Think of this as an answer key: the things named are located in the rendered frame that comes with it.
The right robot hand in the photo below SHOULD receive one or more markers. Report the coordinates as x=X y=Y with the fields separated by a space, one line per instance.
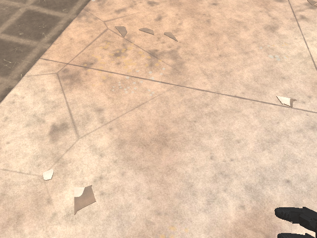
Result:
x=304 y=216

